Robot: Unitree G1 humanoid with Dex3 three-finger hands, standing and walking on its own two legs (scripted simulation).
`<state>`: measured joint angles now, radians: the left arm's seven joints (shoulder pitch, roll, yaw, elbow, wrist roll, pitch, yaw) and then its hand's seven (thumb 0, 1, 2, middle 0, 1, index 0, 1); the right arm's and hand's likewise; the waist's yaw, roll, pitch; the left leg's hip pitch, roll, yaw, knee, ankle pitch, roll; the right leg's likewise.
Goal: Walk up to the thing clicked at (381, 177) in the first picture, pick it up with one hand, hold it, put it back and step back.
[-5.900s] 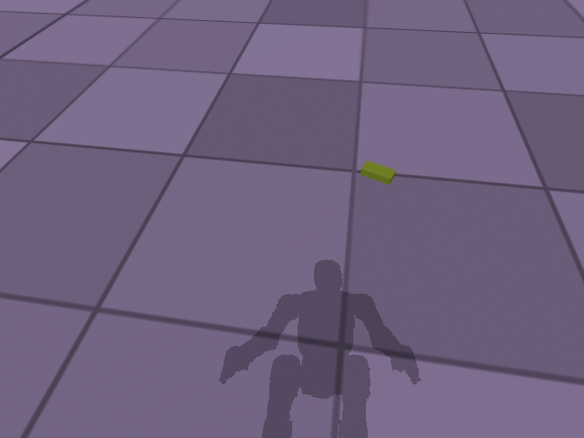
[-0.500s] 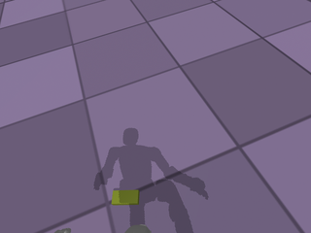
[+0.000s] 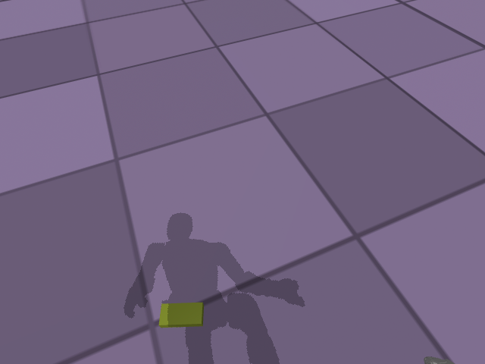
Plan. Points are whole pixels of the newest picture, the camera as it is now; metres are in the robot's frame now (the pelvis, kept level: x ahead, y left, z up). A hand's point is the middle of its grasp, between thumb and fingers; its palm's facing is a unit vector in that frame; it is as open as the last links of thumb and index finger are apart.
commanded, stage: walk up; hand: left
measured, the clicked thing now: (182, 314) +0.39 +0.28 -0.74
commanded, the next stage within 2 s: none
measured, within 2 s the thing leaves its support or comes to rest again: neither
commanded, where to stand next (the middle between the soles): +0.02 +0.01 m, yaw +2 degrees
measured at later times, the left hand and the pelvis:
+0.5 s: hand out of the picture +0.12 +0.26 -0.13, palm faces +0.01 -0.94 -0.34, open 7.4 cm; pelvis +0.01 +0.00 +0.01, yaw +0 degrees
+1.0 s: hand out of the picture -0.04 +0.24 -0.12, palm faces +0.05 -0.90 -0.42, open 7.4 cm; pelvis -0.08 -0.03 +0.01, yaw +3 degrees
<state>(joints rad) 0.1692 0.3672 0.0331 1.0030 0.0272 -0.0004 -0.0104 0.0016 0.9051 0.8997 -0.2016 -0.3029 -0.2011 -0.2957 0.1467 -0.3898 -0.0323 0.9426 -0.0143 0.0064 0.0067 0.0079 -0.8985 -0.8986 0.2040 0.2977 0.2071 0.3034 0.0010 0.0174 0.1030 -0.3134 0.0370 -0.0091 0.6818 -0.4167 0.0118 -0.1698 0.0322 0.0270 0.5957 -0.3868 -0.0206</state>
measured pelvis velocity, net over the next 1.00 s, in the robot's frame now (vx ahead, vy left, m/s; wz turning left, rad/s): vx -0.08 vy -0.03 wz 0.05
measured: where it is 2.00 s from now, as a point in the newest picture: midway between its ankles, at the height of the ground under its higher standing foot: outside the picture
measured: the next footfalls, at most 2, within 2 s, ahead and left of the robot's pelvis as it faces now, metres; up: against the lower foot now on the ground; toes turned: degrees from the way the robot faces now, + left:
left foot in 1.18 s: -0.06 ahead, +0.13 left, +0.00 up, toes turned +3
right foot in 1.50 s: +0.06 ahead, -0.13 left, +0.00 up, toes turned +3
